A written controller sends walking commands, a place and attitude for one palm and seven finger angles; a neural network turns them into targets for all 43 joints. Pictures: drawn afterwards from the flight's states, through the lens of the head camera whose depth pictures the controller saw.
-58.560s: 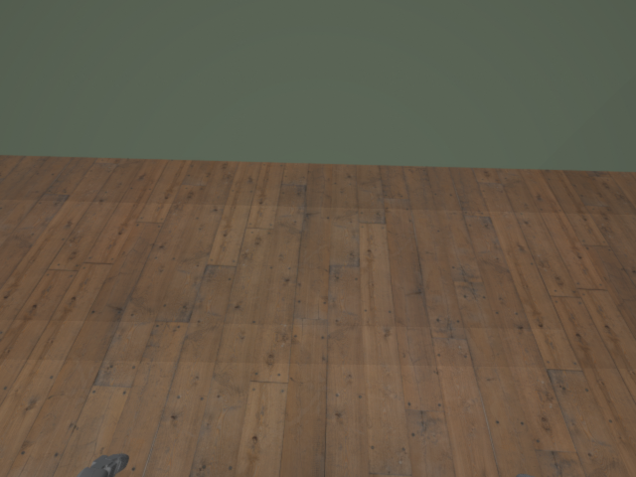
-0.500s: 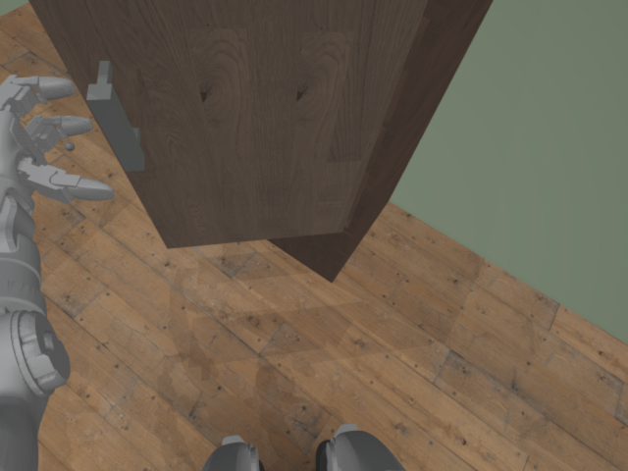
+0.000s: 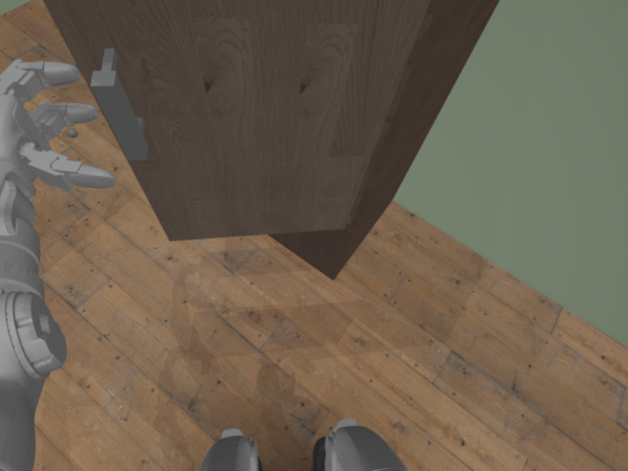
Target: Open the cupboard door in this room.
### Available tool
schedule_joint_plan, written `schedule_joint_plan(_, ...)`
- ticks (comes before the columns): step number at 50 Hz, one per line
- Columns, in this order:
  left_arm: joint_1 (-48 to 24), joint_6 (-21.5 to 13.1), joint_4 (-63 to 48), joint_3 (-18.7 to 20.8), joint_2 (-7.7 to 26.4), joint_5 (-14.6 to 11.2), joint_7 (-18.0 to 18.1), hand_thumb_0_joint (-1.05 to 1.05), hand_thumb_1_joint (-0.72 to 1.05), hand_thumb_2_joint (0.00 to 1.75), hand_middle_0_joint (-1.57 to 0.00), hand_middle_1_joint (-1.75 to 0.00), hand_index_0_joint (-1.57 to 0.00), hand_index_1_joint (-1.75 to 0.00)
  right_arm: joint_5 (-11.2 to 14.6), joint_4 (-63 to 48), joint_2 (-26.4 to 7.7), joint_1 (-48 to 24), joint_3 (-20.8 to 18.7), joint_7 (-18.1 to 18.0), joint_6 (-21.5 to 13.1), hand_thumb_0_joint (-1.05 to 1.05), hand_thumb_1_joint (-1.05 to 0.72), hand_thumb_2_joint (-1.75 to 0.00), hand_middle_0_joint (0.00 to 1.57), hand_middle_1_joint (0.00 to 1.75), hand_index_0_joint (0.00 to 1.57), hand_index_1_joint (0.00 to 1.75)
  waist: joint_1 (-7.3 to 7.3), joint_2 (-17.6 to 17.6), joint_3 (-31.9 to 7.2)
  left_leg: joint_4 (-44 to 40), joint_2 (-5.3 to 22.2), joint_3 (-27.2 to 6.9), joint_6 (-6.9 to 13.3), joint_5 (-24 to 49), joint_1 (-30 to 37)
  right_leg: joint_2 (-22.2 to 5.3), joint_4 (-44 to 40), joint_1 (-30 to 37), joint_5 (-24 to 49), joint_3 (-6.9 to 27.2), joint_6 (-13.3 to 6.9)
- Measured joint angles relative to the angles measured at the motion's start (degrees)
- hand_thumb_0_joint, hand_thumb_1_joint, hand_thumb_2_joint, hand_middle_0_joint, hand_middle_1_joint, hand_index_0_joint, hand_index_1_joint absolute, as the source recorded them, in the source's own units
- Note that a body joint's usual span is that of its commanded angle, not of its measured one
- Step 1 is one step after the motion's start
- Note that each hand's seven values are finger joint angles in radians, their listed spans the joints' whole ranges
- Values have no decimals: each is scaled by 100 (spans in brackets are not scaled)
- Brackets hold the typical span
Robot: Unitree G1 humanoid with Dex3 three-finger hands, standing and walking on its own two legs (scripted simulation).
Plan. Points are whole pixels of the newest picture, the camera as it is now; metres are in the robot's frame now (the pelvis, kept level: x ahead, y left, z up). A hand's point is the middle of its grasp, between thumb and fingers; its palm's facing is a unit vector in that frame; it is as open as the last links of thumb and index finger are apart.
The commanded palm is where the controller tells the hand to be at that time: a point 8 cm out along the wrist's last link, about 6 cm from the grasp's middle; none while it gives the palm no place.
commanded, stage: move the hooked fingers beside the handle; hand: left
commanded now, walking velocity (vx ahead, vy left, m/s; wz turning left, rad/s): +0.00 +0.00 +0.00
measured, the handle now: (124, 107) +0.55 +0.20 +0.08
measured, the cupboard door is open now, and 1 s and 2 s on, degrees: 43 43 42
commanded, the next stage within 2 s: slide the fingers in behind the handle in 0.06 s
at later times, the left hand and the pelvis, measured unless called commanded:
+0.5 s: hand (79, 127) +0.51 +0.24 +0.08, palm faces +0.05 -1.00 +0.00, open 14.1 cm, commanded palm +0.49 +0.27 +0.08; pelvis +0.00 +0.01 +0.00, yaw +0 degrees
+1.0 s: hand (87, 132) +0.51 +0.23 +0.08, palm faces +0.11 -0.99 -0.02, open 14.6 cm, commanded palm +0.49 +0.23 +0.08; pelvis +0.01 +0.01 +0.00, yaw +2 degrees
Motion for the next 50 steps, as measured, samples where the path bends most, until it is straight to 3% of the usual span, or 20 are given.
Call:
schedule_joint_plan(3, -30, 112, 69, -7, 82, 66, -3, -1, -50, 30, -30, -120, -29, -120, -9, -30, -15, 46, 16, -20, -20, 0, -91, -90, 21, 30, 20, 30, -41, 8, 33, 11, -1, 2, 4, 19, -70, -2, 10, -71, 19, 1, 1)
schedule_joint_plan(10, -13, -216, -226, 189, 29, 13, 69, -2, -50, 30, -30, -120, -29, -120, -60, 81, 1, 152, -9, 7, -52, 0, -91, -90, 21, 30, 20, 30, -77, -7, 8, 79, 22, 22, 2, -8, -187, 18, 64, -194, 15, 23, 4)
schedule_joint_plan(15, -130, 27, -52, 61, 89, -15, 83, -2, -50, 30, -29, -120, -30, -120, -36, 73, 10, 224, -3, 15, -3, 0, -91, -90, 21, 30, 20, 30, -96, 22, 3, 39, 12, 17, 19, -7, -143, 13, 5, -136, 22, 21, 19)
schedule_joint_plan(37, 126, -100, -508, -545, -706, -175, 813, -2, -50, 30, -22, -118, -21, -118, -131, 268, 140, 114, -153, 204, -58, 0, -91, -90, 21, 30, 20, 30, 184, 71, -84, -21, -99, -88, 38, -43, 10, -80, -83, 89, -55, -73, 65)
schedule_joint_plan(50, -79, -184, -403, -919, -864, -263, 1090, -2, -50, 30, -19, -118, -17, -118, -156, 375, 152, -4, -183, 247, -185, 0, -91, -90, 21, 30, 20, 30, 261, 75, -45, 45, -166, -225, 1, -31, -58, -139, 4, 70, -115, -206, 29)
